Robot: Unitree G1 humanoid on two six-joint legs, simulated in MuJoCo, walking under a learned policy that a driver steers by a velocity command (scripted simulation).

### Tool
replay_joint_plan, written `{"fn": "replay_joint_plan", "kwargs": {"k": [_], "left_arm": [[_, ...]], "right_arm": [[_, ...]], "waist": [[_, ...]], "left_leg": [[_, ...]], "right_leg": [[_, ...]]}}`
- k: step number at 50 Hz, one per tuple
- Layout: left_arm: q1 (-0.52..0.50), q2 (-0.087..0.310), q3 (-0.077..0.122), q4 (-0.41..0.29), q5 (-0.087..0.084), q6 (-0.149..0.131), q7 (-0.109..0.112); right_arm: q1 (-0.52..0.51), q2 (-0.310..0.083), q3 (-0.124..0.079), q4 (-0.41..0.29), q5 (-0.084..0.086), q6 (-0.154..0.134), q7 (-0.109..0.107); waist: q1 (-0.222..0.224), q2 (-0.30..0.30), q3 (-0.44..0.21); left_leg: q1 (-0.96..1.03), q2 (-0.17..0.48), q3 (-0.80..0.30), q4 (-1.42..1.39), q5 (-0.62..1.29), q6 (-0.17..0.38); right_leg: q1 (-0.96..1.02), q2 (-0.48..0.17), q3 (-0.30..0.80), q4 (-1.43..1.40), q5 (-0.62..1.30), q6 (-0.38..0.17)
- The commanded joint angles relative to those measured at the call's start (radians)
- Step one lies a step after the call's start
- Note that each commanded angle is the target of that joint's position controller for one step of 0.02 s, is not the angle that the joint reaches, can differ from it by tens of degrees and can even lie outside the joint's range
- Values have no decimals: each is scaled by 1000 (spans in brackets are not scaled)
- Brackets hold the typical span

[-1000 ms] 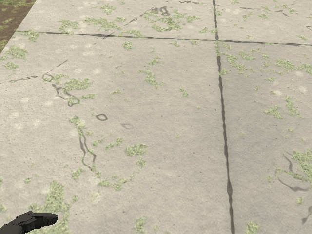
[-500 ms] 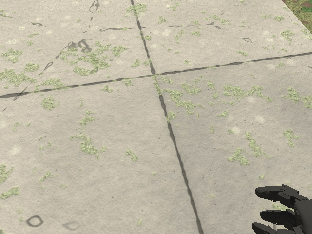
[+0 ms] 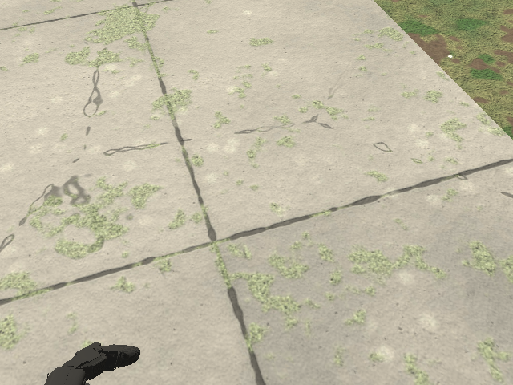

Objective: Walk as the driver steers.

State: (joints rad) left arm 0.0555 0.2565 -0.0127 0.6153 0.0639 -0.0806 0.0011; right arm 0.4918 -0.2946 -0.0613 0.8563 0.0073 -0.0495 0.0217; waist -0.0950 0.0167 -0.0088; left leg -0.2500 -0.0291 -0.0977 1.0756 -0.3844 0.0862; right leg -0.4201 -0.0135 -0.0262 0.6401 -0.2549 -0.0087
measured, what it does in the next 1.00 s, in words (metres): walks ahead, turning left: left foot, then right foot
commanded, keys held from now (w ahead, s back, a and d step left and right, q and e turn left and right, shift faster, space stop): w+q+shift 0.20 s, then q+shift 0.46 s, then shift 0.20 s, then e+shift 0.14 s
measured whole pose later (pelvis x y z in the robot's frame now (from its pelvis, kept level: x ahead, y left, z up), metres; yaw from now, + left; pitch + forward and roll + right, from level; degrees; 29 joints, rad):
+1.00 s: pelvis +0.56 +0.05 +0.02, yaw +43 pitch +0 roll +2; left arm 0.21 0.26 0.00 0.70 0.02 0.02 0.01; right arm 0.17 -0.33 -0.06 0.71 -0.01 0.07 -0.01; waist 0.02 0.03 0.06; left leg -0.32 -0.13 -0.13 0.89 -0.50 -0.04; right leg -0.32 0.04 0.09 0.47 -0.15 -0.03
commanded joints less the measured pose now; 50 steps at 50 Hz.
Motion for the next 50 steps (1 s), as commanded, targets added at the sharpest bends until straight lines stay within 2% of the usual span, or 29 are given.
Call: {"fn": "replay_joint_plan", "kwargs": {"k": [1, 3, 5, 7, 10, 12, 14, 15, 16, 17, 18, 19, 20, 21, 22, 23, 25, 28, 33, 37, 40, 41, 42, 43, 44, 45, 46, 48, 50], "left_arm": [[239, 135, 69, 31, -9, -2, 12], [254, 109, 63, 71, -26, -20, 10], [284, 90, 62, 110, -44, -37, 2], [280, 83, 60, 131, -44, -47, 0], [254, 109, 66, 153, -42, -52, 6], [276, 155, 71, 162, -49, -54, 13], [293, 219, 88, 162, -60, -40, 27], [266, 244, 96, 148, -63, -24, 31], [246, 243, 97, 136, -64, -17, 27], [247, 179, 92, 146, -63, -13, 8], [448, 115, 69, 79, -57, -5, 15], [368, 178, 65, 34, -55, -3, 27], [313, 179, 56, 22, -50, -4, 26], [267, 169, 53, 10, -37, 3, 22], [251, 165, 52, 17, -20, 19, 25], [265, 167, 53, 22, -8, 47, 29], [263, 142, 48, 19, -4, 82, 34], [191, 103, 38, -15, -24, 88, 36], [34, 107, 30, -65, -36, 100, 34], [12, 130, 32, -55, -48, 79, 36], [108, 135, 37, -21, -47, 54, 40], [126, 162, 44, -16, -36, 46, 47], [80, 262, 60, -42, -33, 56, 49], [176, 236, 67, -15, -48, 78, 41], [184, 181, 52, -8, -55, 83, 33], [148, 124, 37, -3, -56, 84, 28], [104, 96, 25, 2, -47, 83, 25], [58, 130, 38, 17, -40, 89, 16], [137, 208, 79, 34, -49, 105, 3]], "right_arm": [[-163, -78, -10, -132, -22, 1, 12], [-188, -42, -5, -143, -35, 30, 30], [-274, -24, 1, -183, -39, 49, 43], [-356, -20, 10, -231, -40, 50, 55], [-467, -25, 28, -277, -33, 46, 79], [-486, -9, 39, -282, -41, 40, 87], [-348, -50, 26, -235, -57, 32, 77], [-181, -92, 6, -184, -57, 26, 66], [14, -140, -21, -119, -61, 21, 43], [-10, -192, -49, -109, -31, 35, 7], [-63, -335, -73, -166, -55, 45, 7], [-47, -342, -95, -216, -31, 54, -2], [-130, -301, -86, -225, -13, 61, -23], [-198, -235, -67, -217, -7, 65, -32], [-216, -196, -53, -208, -5, 60, -36], [-224, -170, -44, -205, -1, 55, -36], [-237, -176, -44, -196, -7, 44, -25], [-233, -190, -56, -190, -23, 42, -22], [-208, -189, -67, -201, -13, 80, -30], [-176, -163, -63, -197, -28, 87, -31], [-223, -150, -53, -208, -17, 84, -35], [-200, -122, -43, -213, -6, 78, -36], [-90, -73, -31, -230, -1, 80, -41], [-103, -163, -49, -210, -31, 92, -47], [-134, -167, -48, -194, -43, 94, -46], [-169, -148, -41, -176, -36, 100, -41], [-189, -111, -27, -174, -24, 108, -33], [-186, -96, -10, -169, -22, 120, -22], [-244, -115, -8, -182, -19, 121, -32]], "waist": [[160, -85, -5], [118, -128, 56], [108, -109, 83], [89, -103, 90], [75, -67, 129], [69, -47, 143], [-2, -68, 48], [-77, -73, -52], [-150, -49, -156], [-119, 121, -124], [32, 197, -296], [-56, 76, -538], [-6, -25, -399], [53, -63, -232], [85, -95, -105], [113, -120, -49], [141, -134, -51], [129, -88, -115], [69, 19, -100], [34, 79, -58], [94, 101, -31], [91, 21, -47], [16, -246, -106], [80, -230, -154], [76, -129, -117], [72, -69, -87], [58, -94, -72], [31, -200, -35], [76, -209, -19]], "left_leg": [[-562, 101, 24, 216, 100, 9], [-542, 139, 26, 177, 109, -10], [-599, 153, 40, 165, 144, -14], [-613, 151, 64, 108, 233, -10], [-471, 120, 162, -150, 388, 15], [-305, 41, 270, -308, 432, 40], [-103, -55, 308, -384, 420, 60], [91, -87, 277, -402, 425, 85], [332, -89, 206, -447, 497, 122], [480, 9, 61, -527, 658, 146], [755, 304, -308, -353, 1537, 322], [844, 372, -511, -503, 1230, 435], [646, 331, -514, -623, 960, 385], [446, 267, -444, -687, 773, 341], [270, 233, -396, -707, 856, 308], [133, 202, -341, -725, 931, 284], [-28, 146, -272, -729, 1001, 257], [-47, 82, -240, -675, 1069, 201], [2, 23, -344, -648, 741, 97], [107, 50, -392, -591, 758, 88], [45, 21, -417, -519, 633, 24], [-21, -20, -366, -423, 428, -18], [-156, -171, -171, -226, -141, -75], [-211, -208, -60, -52, -324, -90], [-208, -167, -98, 27, -250, -97], [-160, -145, -122, 13, -172, -107], [-114, -129, -128, -49, -131, -117], [-69, -92, 4, -174, -101, -135], [-120, -100, 58, -236, -131, -137]], "right_leg": [[466, -326, 454, -407, -257, -130], [377, -285, 284, -444, -70, -110], [391, -272, 160, -469, 133, -100], [389, -247, 27, -487, 312, -87], [318, -182, -162, -544, 429, -51], [304, -169, -237, -448, 887, -26], [351, -187, -230, -199, 1189, -8], [322, -206, -212, 22, 1197, -10], [229, -195, -200, 316, 1011, 2], [2, 0, -207, 691, -32, 43], [-256, 42, -95, 1113, -393, 88], [-360, 48, 80, 1188, -290, 83], [-354, -5, 115, 1056, -208, 69], [-338, -47, 115, 923, -191, 67], [-290, -61, 103, 849, -194, 72], [-219, -78, 100, 771, -194, 82], [-107, -96, 90, 612, -198, 101], [-82, -67, 79, 465, -56, 99], [-109, 2, 121, 284, 69, 76], [-84, 28, 136, 111, 10, 50], [148, 33, 133, -190, 114, 4], [270, -70, 212, -261, 234, -32], [400, -344, 497, -258, 612, -159], [400, -410, 633, -275, 722, -278], [348, -366, 583, -271, 687, -272], [283, -279, 470, -272, 580, -223], [238, -208, 393, -293, 463, -170], [195, -98, 332, -314, 351, -124], [255, -93, 408, -313, 346, -140]]}}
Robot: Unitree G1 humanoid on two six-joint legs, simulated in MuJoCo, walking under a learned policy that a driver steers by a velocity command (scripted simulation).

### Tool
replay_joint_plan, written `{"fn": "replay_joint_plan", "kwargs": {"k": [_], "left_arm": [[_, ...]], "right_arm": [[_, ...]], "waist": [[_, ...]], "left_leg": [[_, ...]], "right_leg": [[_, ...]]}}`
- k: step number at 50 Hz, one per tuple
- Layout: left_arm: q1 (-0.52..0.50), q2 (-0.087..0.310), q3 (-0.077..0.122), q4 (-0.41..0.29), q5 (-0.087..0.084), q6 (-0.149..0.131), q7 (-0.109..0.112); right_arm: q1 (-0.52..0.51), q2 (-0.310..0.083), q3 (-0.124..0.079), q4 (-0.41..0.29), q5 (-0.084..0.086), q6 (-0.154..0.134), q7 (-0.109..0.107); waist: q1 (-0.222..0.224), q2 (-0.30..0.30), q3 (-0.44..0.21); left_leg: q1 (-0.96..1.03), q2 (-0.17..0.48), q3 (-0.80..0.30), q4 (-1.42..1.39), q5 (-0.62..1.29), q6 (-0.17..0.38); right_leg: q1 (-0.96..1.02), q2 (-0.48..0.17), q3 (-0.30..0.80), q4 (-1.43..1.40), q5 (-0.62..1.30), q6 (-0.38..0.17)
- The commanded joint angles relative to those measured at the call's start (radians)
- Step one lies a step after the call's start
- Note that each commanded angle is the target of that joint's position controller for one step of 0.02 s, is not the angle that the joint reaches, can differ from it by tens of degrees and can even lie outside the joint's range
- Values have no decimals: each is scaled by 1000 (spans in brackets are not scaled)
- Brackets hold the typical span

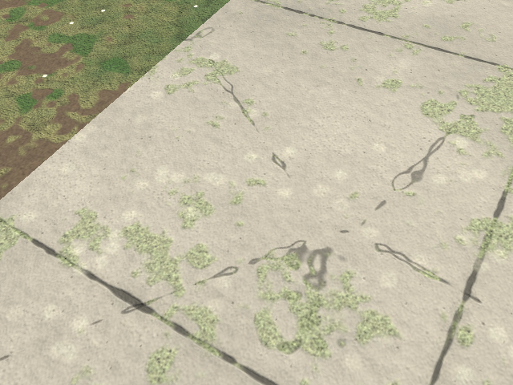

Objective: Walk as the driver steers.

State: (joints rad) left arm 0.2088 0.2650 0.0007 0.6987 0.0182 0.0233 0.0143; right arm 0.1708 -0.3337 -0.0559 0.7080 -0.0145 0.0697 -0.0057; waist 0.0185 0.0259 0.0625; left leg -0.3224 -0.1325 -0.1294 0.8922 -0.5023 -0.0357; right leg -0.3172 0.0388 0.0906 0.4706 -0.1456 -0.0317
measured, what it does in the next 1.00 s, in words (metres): steps on the spot, turning right: left foot, then right foot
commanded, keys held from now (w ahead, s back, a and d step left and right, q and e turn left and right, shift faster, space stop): e+shift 0.82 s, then q+shift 0.18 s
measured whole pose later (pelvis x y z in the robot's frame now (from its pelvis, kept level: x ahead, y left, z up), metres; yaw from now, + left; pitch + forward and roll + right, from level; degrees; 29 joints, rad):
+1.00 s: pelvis -0.02 -0.03 +0.00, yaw -45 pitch +0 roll +0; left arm 0.18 0.28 0.04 0.68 0.03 0.05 0.00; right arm 0.25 -0.30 -0.04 0.74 -0.01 0.06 0.00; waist -0.01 0.03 0.06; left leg -0.46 0.04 0.00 0.83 -0.34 -0.03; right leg -0.19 0.11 0.10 0.43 -0.22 -0.08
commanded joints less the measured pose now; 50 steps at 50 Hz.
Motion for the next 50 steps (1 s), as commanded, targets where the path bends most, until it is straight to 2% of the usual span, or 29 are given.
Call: {"fn": "replay_joint_plan", "kwargs": {"k": [1, 5, 8, 10, 11, 12, 13, 14, 15, 16, 17, 19, 23, 28, 31, 32, 33, 34, 35, 36, 37, 38, 39, 40, 42, 44, 46, 49, 50], "left_arm": [[20, 215, 78, -41, -9, 7, -15], [51, 217, 108, -32, -12, 14, -30], [31, 210, 124, -32, -10, 26, -35], [-13, 206, 131, -38, -14, 34, -38], [-41, 196, 130, -45, -21, 35, -36], [-18, 151, 121, -53, -28, 31, -31], [21, 102, 115, -64, -33, 28, -24], [22, 197, 134, -38, 7, 26, -17], [36, 207, 142, -24, 8, 31, -22], [73, 191, 140, -6, 12, 41, -30], [98, 180, 137, 2, 12, 52, -39], [76, 168, 125, -7, -4, 62, -57], [-55, 135, 101, -70, -12, 65, -79], [-102, 113, 89, -119, -25, 71, -90], [-104, 117, 93, -138, -22, 72, -84], [-76, 119, 96, -135, -14, 69, -79], [5, 131, 104, -111, -2, 58, -66], [89, 247, 133, -95, 14, 43, -46], [108, 397, 167, -119, -9, 37, -40], [175, 325, 158, -98, -28, 32, -38], [111, 309, 151, -105, -20, 38, -29], [12, 258, 136, -119, -15, 47, -22], [-62, 229, 125, -137, -21, 50, -15], [-77, 216, 118, -139, -16, 51, -16], [-53, 220, 117, -125, -14, 43, -22], [-23, 197, 106, -106, -10, 31, -22], [-3, 162, 88, -86, -2, 23, -17], [-17, 100, 51, -58, 15, 10, -10], [-12, 116, 51, -48, 21, 7, -8]], "right_arm": [[52, -75, -10, -41, 3, 1, -8], [5, -64, 2, -56, 8, -16, -20], [15, -55, 8, -55, 13, -32, -30], [79, -46, 10, -36, 14, -42, -42], [126, -54, 7, -22, 8, -49, -52], [136, -128, -11, -23, -4, -55, -63], [24, -217, -27, -67, -10, -52, -65], [-55, -164, -13, -79, -29, -47, -59], [-77, -84, 8, -90, -25, -52, -56], [-106, -43, 22, -91, -21, -56, -52], [-113, -39, 24, -97, -18, -61, -52], [-65, -44, 22, -96, -19, -63, -50], [77, -91, -4, -60, -18, -60, -45], [66, -122, -25, -60, -20, -65, -18], [63, -132, -35, -62, -1, -70, -4], [58, -134, -38, -62, 10, -68, -1], [61, -133, -42, -58, 18, -66, 3], [89, -110, -36, -76, 17, -65, 6], [32, -19, -6, -169, -15, -53, 2], [-14, -67, -16, -147, -39, -36, -5], [3, -50, -8, -151, -18, -36, -9], [-4, -75, -14, -131, -12, -43, -11], [-8, -92, -23, -130, -19, -45, -12], [24, -100, -24, -106, -26, -42, -9], [70, -88, -21, -79, -21, -34, -1], [87, -65, -13, -59, -7, -29, 0], [77, -45, -4, -50, -2, -25, -1], [60, -12, 13, -28, 3, -19, 6], [54, -20, 11, -24, 7, -16, 7]], "waist": [[-22, -205, -95], [-8, -199, -132], [-16, -199, -143], [-51, -199, -137], [-79, -191, -127], [-63, -73, -128], [-32, 189, -109], [-8, 72, -35], [21, 39, -37], [49, 34, -30], [56, 70, -44], [21, 99, -48], [-65, 118, -57], [-62, 154, -77], [-52, 168, -96], [-27, 148, -108], [26, 71, -140], [61, -142, -168], [46, -326, -182], [94, -131, -181], [63, -188, -172], [20, -135, -74], [-8, -158, -52], [-21, -155, -68], [-29, -110, -114], [-15, -118, -134], [1, -144, -131], [10, -145, -110], [17, -152, -93]], "left_leg": [[-71, 8, 77, -69, -14, -12], [-69, 19, 44, -138, 20, 12], [23, 6, 40, -245, 54, 39], [163, -7, 53, -415, 123, 66], [275, 14, 50, -555, 194, 84], [380, 182, -101, -682, 112, 126], [309, 469, -406, -756, 20, 230], [143, 518, -329, -737, 195, 281], [92, 461, -235, -688, 371, 275], [94, 393, -120, -652, 497, 244], [131, 351, -44, -623, 576, 225], [207, 329, 40, -585, 723, 222], [369, 383, 74, -539, 841, 238], [292, 410, 189, -481, 866, 203], [264, 433, 232, -399, 849, 166], [230, 436, 259, -330, 818, 137], [141, 415, 307, -188, 738, 85], [-99, 336, 352, 73, 392, 15], [-370, 154, 261, 215, -195, -46], [-378, 202, 118, 327, -167, -47], [-377, 192, 98, 325, -91, -42], [-367, 220, 82, 260, 34, -39], [-329, 214, 88, 215, 97, -39], [-283, 196, 99, 217, 128, -42], [-251, 176, 109, 189, 150, -40], [-224, 172, 125, 131, 154, -32], [-182, 177, 131, 64, 162, -16], [-24, 177, 133, -115, 173, 14], [11, 159, 138, -145, 166, 25]], "right_leg": [[186, -160, 334, -144, 221, -130], [219, -162, 430, -165, 126, -144], [153, -138, 463, -190, 25, -126], [48, -100, 459, -198, -74, -78], [-47, -56, 430, -186, -165, -26], [-177, 31, 341, -74, -339, 43], [-282, 180, 79, 251, -398, 69], [-280, 69, 30, 454, -369, 76], [-208, 50, 16, 564, -333, 69], [-204, 42, 8, 648, -288, 66], [-221, 35, -8, 713, -256, 68], [-269, 9, -52, 708, -242, 87], [-316, -32, -97, 545, -262, 107], [-125, -36, -176, 332, -289, 66], [-32, -17, -212, 196, -276, 35], [34, -8, -211, 110, -234, 17], [175, -3, -168, -26, -109, -9], [366, -167, 115, -136, 79, -64], [391, -425, 517, -127, 478, -238], [417, -388, 391, -58, 640, -279], [347, -354, 361, -93, 437, -291], [254, -263, 286, -140, 247, -234], [193, -199, 251, -148, 191, -192], [166, -168, 224, -135, 262, -183], [177, -163, 203, -118, 321, -178], [192, -169, 184, -118, 369, -179], [191, -179, 169, -132, 357, -177], [124, -188, 125, -161, 240, -159], [108, -198, 122, -160, 214, -161]]}}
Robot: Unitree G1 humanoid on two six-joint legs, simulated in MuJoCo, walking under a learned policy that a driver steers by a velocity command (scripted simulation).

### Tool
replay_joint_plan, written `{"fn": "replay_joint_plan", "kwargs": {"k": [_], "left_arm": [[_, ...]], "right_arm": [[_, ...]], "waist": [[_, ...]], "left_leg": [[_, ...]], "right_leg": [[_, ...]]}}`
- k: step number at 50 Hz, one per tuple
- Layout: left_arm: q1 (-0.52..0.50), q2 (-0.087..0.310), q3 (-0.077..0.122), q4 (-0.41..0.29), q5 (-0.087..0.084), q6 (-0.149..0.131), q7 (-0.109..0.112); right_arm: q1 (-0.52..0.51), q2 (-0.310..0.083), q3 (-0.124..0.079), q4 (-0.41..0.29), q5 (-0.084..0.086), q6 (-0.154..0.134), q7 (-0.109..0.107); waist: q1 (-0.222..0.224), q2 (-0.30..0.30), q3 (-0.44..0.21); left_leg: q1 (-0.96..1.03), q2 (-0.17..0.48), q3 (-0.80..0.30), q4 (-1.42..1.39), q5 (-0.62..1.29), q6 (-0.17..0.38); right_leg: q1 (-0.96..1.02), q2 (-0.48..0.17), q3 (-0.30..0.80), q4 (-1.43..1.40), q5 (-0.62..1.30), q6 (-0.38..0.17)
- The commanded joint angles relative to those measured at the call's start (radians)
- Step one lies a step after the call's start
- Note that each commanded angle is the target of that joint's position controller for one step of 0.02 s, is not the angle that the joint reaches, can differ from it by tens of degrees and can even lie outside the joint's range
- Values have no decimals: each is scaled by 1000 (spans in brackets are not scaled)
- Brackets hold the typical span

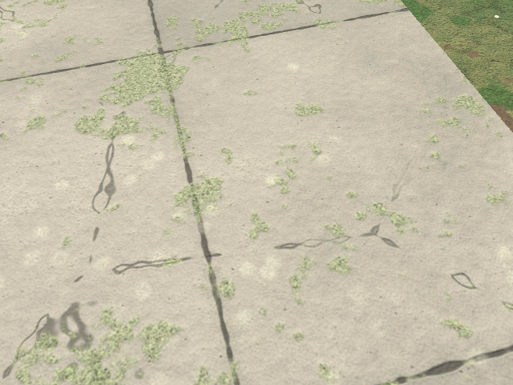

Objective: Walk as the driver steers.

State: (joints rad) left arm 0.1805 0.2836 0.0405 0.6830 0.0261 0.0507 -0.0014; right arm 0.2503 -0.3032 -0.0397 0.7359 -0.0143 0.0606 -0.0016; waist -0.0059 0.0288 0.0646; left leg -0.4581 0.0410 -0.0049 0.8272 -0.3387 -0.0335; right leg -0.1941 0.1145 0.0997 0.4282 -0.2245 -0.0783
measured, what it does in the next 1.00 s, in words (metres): walks ahead, turning left: left foot, then right foot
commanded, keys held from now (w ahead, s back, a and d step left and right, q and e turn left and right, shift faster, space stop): q+shift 0.50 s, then w+q+shift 0.20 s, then w+shift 0.02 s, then w+e+shift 0.28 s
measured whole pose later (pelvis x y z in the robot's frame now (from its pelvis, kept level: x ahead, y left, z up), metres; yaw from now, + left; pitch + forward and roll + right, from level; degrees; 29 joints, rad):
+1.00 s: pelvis +0.16 +0.10 +0.00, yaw +35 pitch +4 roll +1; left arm 0.56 0.28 0.03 0.86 0.02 -0.06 -0.01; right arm 0.04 -0.29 -0.02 0.64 -0.03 -0.01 0.08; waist 0.14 0.02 -0.05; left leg -0.50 0.02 -0.01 0.60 -0.24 -0.01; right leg 0.04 -0.03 0.04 0.24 -0.36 -0.01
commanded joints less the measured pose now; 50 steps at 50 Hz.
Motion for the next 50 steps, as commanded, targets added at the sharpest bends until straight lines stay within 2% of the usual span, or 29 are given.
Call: {"fn": "replay_joint_plan", "kwargs": {"k": [1, 3, 5, 6, 7, 8, 9, 10, 11, 12, 14, 17, 20, 25, 26, 27, 28, 29, 30, 31, 32, 34, 36, 38, 41, 43, 46, 49, 50], "left_arm": [[20, 133, 19, -22, 16, -20, 12], [28, 172, 30, -8, 8, -14, 22], [11, 174, 32, -3, -8, -10, 33], [7, 174, 34, 0, -13, -11, 38], [6, 163, 34, -8, -12, -16, 42], [1, 125, 26, -54, -7, -17, 41], [-70, 109, 19, -76, 0, -10, 47], [-48, 106, 16, -65, 6, -8, 44], [-46, 102, 17, -50, 0, -8, 38], [-51, 106, 20, -47, -6, -9, 33], [-48, 106, 19, -44, 1, -8, 22], [-83, 87, 9, -61, -6, -8, 16], [-114, 97, 6, -77, -8, -15, 21], [-79, 125, 6, -77, -18, -40, 31], [-40, 130, 5, -70, -17, -46, 31], [9, 125, 6, -56, -20, -51, 34], [76, 149, 14, -39, -19, -56, 45], [148, 242, 36, -34, -15, -60, 58], [82, 342, 56, -45, 15, -61, 54], [21, 273, 45, -50, 18, -61, 48], [-11, 221, 30, -57, 12, -65, 42], [-16, 184, 19, -59, 3, -78, 37], [50, 177, 20, -40, 5, -99, 25], [145, 165, 21, -2, 9, -127, 8], [223, 176, 29, 42, -4, -145, -2], [236, 171, 30, 61, -17, -142, -7], [285, 167, 31, 83, -5, -139, -9], [287, 214, 48, 115, -8, -125, -8], [271, 215, 49, 121, -14, -124, -8]], "right_arm": [[-36, -75, -12, -56, 10, -6, 5], [-32, -95, -20, -63, 13, -10, 9], [3, -76, -17, -57, 12, -22, 12], [14, -70, -14, -58, 9, -32, 11], [25, -110, -23, -60, -2, -43, 9], [47, -236, -56, -70, -3, -53, 10], [148, -248, -71, -37, 9, -51, 17], [160, -221, -70, -27, 16, -49, 16], [94, -188, -68, -39, 20, -42, 11], [26, -162, -64, -56, 19, -31, 5], [-4, -145, -65, -72, 18, -21, 1], [48, -168, -83, -67, 17, -15, 4], [65, -192, -98, -73, 8, -9, 4], [1, -214, -111, -98, 0, -7, 14], [-17, -214, -113, -104, 1, -7, 17], [-73, -207, -112, -121, -3, -5, 20], [-115, -179, -103, -135, -4, -8, 22], [-58, -89, -80, -134, -2, -17, 15], [-106, -85, -68, -173, -7, -25, 13], [-138, -168, -82, -167, -26, -29, 17], [-129, -176, -86, -157, -22, -32, 36], [-74, -156, -79, -128, -25, -28, 74], [-81, -132, -67, -134, -22, -26, 92], [-108, -90, -47, -140, -26, -38, 89], [-167, -103, -44, -143, -34, -52, 79], [-224, -109, -33, -154, -44, -60, 82], [-365, -61, -2, -191, -21, -83, 91], [-319, -71, -1, -188, -13, -101, 75], [-216, -89, -9, -161, -11, -111, 58]], "waist": [[43, -158, -73], [33, -142, -50], [4, -115, -51], [-13, -94, -52], [-13, -20, -65], [13, 164, -68], [-53, 220, -66], [-34, 120, -74], [-11, 71, -50], [12, 62, -35], [12, 78, -79], [-20, 65, -106], [-44, 91, -111], [-26, 125, -123], [-7, 113, -159], [38, 98, -150], [95, 25, -117], [97, -184, -152], [76, -294, -80], [36, -154, -22], [19, -149, -16], [3, -167, -23], [17, -151, -23], [42, -116, -4], [59, -116, 33], [55, -136, 38], [113, -165, 60], [75, -185, 57], [15, -172, 16]], "left_leg": [[145, -34, 19, -89, -25, 33], [130, -54, 22, -117, -78, 54], [166, -63, 36, -229, -39, 76], [214, -61, 10, -345, 61, 89], [270, 0, -135, -430, 200, 119], [357, 216, -472, -464, 559, 220], [395, 316, -629, -503, 768, 351], [405, 281, -569, -499, 679, 366], [367, 212, -483, -497, 561, 331], [337, 147, -423, -503, 480, 280], [350, 77, -375, -489, 492, 249], [384, 62, -413, -470, 448, 249], [381, 62, -489, -457, 393, 252], [302, 33, -585, -421, 450, 208], [249, 10, -601, -430, 219, 196], [118, -30, -598, -437, -88, 169], [-81, -101, -541, -381, -350, 121], [-206, -207, -338, -72, -425, 74], [-351, -253, -198, 121, -226, 49], [-335, -126, -189, 218, -89, 47], [-322, -106, -165, 256, -18, 42], [-311, -78, -108, 360, 69, 25], [-335, -52, -88, 416, 126, 27], [-351, -70, -141, 370, 179, 34], [-403, -91, -172, 245, 190, 27], [-386, -22, -57, 100, 198, 11], [-197, -12, 31, -129, 154, -3], [35, -58, 56, -285, 46, 35], [196, -78, 58, -336, 67, 51]], "right_leg": [[-13, -290, 121, -100, 299, -120], [19, -329, 135, -50, 389, -132], [46, -337, 118, 16, 450, -115], [32, -318, 92, 61, 416, -83], [-14, -255, 45, 165, 289, -35], [-199, -76, -83, 366, -14, 40], [-346, 18, -86, 525, -422, 66], [-368, -24, -23, 638, -399, 73], [-374, -53, -8, 662, -313, 82], [-372, -72, -7, 634, -242, 92], [-350, -68, -29, 602, -179, 119], [-362, -60, -31, 501, -165, 140], [-353, -51, -16, 411, -163, 137], [-201, -19, 1, 248, -151, 105], [-103, -18, 5, 184, -161, 97], [48, -21, 2, 73, -144, 88], [234, -79, 45, -77, -175, 72], [358, -339, 288, -184, -455, 40], [243, -510, 642, -345, -670, -31], [140, -492, 561, -317, -657, -35], [101, -436, 448, -302, -595, -29], [93, -351, 247, -303, -452, -11], [90, -335, 166, -308, -405, -7], [84, -339, 174, -320, -400, -30], [144, -352, 181, -343, -370, -83], [168, -340, 172, -360, -312, -109], [76, -320, 147, -365, -187, -120], [18, -342, 162, -304, -25, -133], [-18, -340, 146, -210, 169, -125]]}}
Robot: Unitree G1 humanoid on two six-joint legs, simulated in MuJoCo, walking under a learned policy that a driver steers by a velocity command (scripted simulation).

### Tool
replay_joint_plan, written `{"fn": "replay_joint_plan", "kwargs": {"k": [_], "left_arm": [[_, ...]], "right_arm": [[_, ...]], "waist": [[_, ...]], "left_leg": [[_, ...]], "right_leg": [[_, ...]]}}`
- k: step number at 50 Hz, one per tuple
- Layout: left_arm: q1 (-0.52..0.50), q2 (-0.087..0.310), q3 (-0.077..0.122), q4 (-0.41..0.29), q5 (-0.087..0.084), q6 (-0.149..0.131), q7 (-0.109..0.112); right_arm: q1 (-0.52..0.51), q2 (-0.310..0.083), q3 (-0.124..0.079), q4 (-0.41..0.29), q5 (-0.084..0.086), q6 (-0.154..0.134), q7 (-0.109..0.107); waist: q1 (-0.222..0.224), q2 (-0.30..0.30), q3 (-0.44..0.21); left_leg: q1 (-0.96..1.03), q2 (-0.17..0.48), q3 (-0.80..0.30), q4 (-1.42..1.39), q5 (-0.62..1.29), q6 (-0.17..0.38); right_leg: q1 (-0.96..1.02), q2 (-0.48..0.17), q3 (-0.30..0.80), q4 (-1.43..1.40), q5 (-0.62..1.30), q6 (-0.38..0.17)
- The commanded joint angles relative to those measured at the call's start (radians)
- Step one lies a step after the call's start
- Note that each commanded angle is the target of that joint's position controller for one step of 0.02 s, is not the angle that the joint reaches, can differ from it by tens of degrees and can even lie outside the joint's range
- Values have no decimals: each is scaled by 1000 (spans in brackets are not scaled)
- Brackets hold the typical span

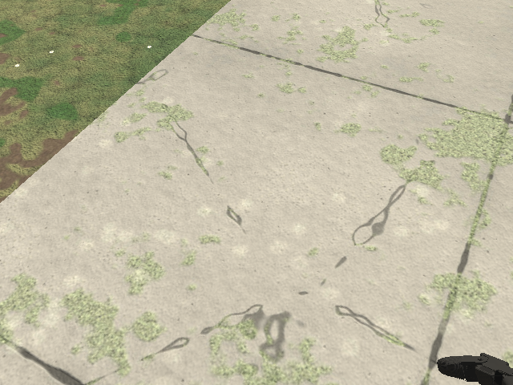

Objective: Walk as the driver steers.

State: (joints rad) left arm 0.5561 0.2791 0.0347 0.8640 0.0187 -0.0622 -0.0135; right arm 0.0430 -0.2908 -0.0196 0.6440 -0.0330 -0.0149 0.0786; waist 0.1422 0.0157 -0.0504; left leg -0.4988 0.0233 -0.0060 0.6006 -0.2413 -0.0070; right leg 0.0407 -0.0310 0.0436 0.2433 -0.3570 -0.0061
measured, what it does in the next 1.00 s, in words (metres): walks ahead, turning right: left foot, then right foot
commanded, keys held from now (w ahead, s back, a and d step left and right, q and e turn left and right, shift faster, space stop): w+e+shift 0.72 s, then w+q+shift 0.28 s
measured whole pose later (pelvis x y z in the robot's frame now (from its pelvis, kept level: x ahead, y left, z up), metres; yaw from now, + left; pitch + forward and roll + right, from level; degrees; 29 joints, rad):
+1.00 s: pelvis +0.81 -0.22 -0.02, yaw -37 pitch +0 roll +1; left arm 0.33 0.33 0.05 0.85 0.04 -0.09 0.00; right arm 0.21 -0.31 -0.04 0.73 -0.03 -0.06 0.02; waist 0.01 -0.02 0.05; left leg -0.43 -0.08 0.04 0.59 -0.16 0.08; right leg -0.16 0.11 0.07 1.22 -0.32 -0.09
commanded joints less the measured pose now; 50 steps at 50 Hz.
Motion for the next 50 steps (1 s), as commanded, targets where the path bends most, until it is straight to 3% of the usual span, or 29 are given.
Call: {"fn": "replay_joint_plan", "kwargs": {"k": [1, 2, 3, 4, 6, 8, 11, 14, 17, 20, 22, 23, 24, 25, 26, 27, 28, 29, 31, 35, 38, 41, 43, 45, 46, 47, 48, 49, 50], "left_arm": [[-129, 201, 50, -59, -14, -20, 0], [-170, 164, 38, -87, -24, -34, -7], [-177, 26, 10, -154, -42, -42, -7], [-209, 98, 26, -147, -36, -26, -1], [-232, 96, 33, -127, -22, -7, -21], [-228, 70, 34, -104, 3, 24, -42], [-319, 32, 26, -142, 10, 53, -63], [-436, 25, 14, -194, 5, 56, -75], [-555, 33, -2, -244, 7, 55, -91], [-553, 47, -8, -247, -1, 55, -89], [-318, 114, 16, -187, -5, 56, -72], [-104, 164, 42, -124, -3, 55, -57], [31, 210, 73, -67, -6, 51, -32], [-71, 276, 94, -67, -20, 63, -8], [-130, 375, 110, -123, 14, 71, -9], [-117, 326, 112, -138, 5, 73, -1], [-144, 269, 99, -119, 4, 66, 9], [-181, 234, 89, -110, 3, 51, 12], [-236, 192, 67, -118, -3, 19, 19], [-228, 192, 66, -120, -12, -19, 9], [-165, 178, 67, -89, -29, -31, -1], [-98, 185, 62, -47, -24, -48, -1], [-94, 233, 69, -34, -3, -47, 12], [-165, 257, 76, -35, 38, -24, 26], [-220, 218, 65, -48, 49, -19, 31], [-115, 65, 27, -104, 3, -31, 10], [-140, 91, 11, -114, 18, -53, 7], [-238, 117, 8, -135, 17, -58, 8], [-320, 136, 2, -150, 31, -62, 6]], "right_arm": [[187, -139, -49, -5, -1, -49, -47], [397, -223, -76, 28, -25, -59, -74], [499, -330, -95, 39, -45, -59, -88], [416, -274, -84, 24, -34, -57, -94], [281, -133, -48, 29, -21, -59, -86], [265, -76, -31, 49, -6, -67, -90], [314, -45, -26, 99, 13, -92, -80], [315, -28, -21, 130, 7, -110, -75], [333, -52, -25, 166, 5, -113, -89], [374, -136, -38, 183, 4, -103, -109], [322, -213, -60, 165, -7, -72, -126], [268, -234, -68, 142, -12, -56, -125], [249, -218, -68, 136, -13, -48, -110], [229, -64, -28, 102, -24, -61, -85], [297, -69, -19, -20, 7, -84, -83], [201, -122, -16, -32, -6, -111, -84], [185, -131, -13, -28, -3, -122, -83], [166, -123, -10, -22, -16, -116, -85], [204, -105, 0, -9, -48, -70, -83], [1, -54, 23, -102, -34, -39, -64], [-60, -16, 40, -111, -6, -50, -49], [-100, -50, 25, -104, 1, -57, -53], [-21, -108, -2, -79, 0, -61, -62], [322, -174, -42, 25, 18, -56, -82], [541, -219, -63, 84, 15, -48, -96], [562, -323, -93, 103, -16, -48, -94], [467, -240, -83, 101, 6, -38, -67], [349, -193, -79, 76, 9, -43, -58], [343, -150, -74, 90, 15, -45, -52]], "waist": [[-234, -88, 19], [-347, 21, -146], [-343, 276, -257], [-309, 154, -188], [-216, 75, -7], [-175, 110, 73], [-159, 104, 137], [-138, 88, 190], [-135, 38, 231], [-100, 59, 159], [40, 114, 14], [137, 114, -84], [171, 32, -129], [51, -221, -26], [-44, -278, -222], [2, -74, -191], [-53, 19, -24], [-107, 87, 56], [-186, 102, 116], [-158, 47, 186], [-90, -11, 138], [-38, -30, 113], [-88, -81, 40], [-279, -120, -109], [-389, -86, -186], [-271, 285, -260], [-234, 248, -220], [-207, 107, -76], [-209, -24, -23]], "left_leg": [[519, -61, 36, -132, 11, 42], [816, 130, -151, -166, -203, 74], [983, 423, -609, -326, -661, 107], [809, 436, -733, -379, -682, 129], [609, 330, -403, -376, -375, 100], [508, 251, -210, -424, -197, 68], [482, 236, -45, -460, 27, 62], [434, 201, 118, -496, 252, 57], [439, 172, 244, -524, 489, 33], [525, 186, 302, -379, 1178, 6], [560, 230, 281, -60, 1437, 9], [486, 244, 250, 204, 1400, 28], [314, 170, 246, 560, 932, 37], [-35, -22, 215, 942, -159, 17], [-351, -76, 2, 1151, -262, -12], [-414, -20, -93, 1075, -165, 1], [-394, 23, -93, 955, -109, 5], [-324, 60, -87, 862, -107, -4], [-192, 100, -87, 746, -135, -39], [-74, 110, -6, 371, 46, -80], [55, 63, 45, 83, 381, -33], [51, 26, 80, -58, 435, 42], [102, -41, 101, -78, 275, 85], [365, -85, 113, -79, 112, 122], [615, 2, 20, -13, -28, 158], [881, 251, -565, -110, -287, 331], [866, 273, -923, -333, -359, 348], [737, 260, -776, -347, -346, 345], [617, 225, -669, -346, -252, 326]], "right_leg": [[-338, -129, 125, 215, 505, -174], [-537, -39, 56, 549, 375, -145], [-828, 74, -5, 882, -160, -119], [-873, 47, 66, 1021, -63, -133], [-852, -47, 45, 1007, 79, -119], [-833, -79, 19, 1006, 113, -90], [-912, -90, -4, 1044, 191, -79], [-920, -75, -49, 951, 308, -80], [-833, -49, -158, 712, 363, -115], [-598, 69, -279, 559, 340, -173], [-351, 128, -258, 551, 235, -209], [-125, 139, -200, 517, 184, -242], [113, 130, -112, 408, 160, -271], [179, -5, 131, 407, 168, -303], [434, -195, 666, 212, 64, -511], [372, -226, 778, 39, -104, -481], [187, -208, 720, -19, -107, -433], [21, -165, 631, -27, -21, -397], [-222, -78, 476, -31, 121, -373], [-469, 39, 335, -95, 235, -335], [-384, 53, 255, -102, 482, -263], [-119, -11, 211, -95, 732, -215], [60, -56, 173, 60, 1098, -174], [74, -64, 104, 449, 1285, -143], [-124, -25, 65, 794, 1085, -131], [-555, 169, 14, 1242, 229, -56], [-747, 167, 62, 1264, -36, -73], [-803, 75, 91, 1226, 71, -78], [-766, 39, 79, 1150, 104, -73]]}}
Velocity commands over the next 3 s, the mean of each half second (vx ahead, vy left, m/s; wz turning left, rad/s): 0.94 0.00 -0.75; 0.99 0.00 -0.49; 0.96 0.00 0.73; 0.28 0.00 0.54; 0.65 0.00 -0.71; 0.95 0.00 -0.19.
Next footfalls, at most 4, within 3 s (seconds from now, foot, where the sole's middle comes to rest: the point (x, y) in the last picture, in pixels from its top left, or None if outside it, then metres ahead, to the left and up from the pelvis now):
0.04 left None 0.13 0.14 -0.77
0.48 right None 0.52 -0.11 -0.77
0.92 left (397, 249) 0.96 -0.24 -0.77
1.34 right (512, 203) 1.19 -0.62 -0.77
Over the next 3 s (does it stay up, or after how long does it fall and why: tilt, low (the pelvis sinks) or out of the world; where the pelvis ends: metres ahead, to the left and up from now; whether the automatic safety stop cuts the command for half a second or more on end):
stays up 1.95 -0.84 0.00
